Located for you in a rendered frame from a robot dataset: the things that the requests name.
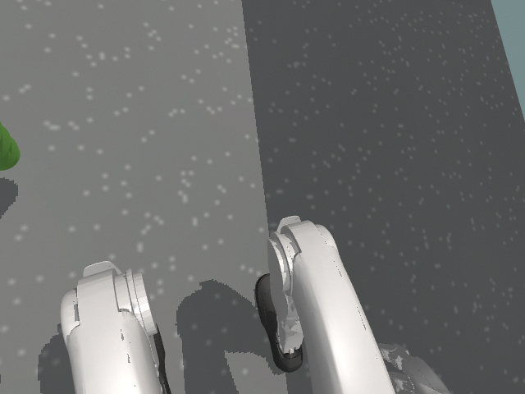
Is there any right robot foot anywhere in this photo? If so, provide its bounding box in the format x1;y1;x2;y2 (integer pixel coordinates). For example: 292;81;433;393
255;273;303;373

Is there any left robot foot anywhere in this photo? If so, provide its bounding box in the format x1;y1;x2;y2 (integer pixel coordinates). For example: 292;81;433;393
153;326;171;394

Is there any right robot hand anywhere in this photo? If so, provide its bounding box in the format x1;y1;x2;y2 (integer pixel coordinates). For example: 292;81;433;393
377;343;450;394

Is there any cup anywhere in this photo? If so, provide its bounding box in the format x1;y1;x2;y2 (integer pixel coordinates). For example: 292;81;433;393
0;122;21;171

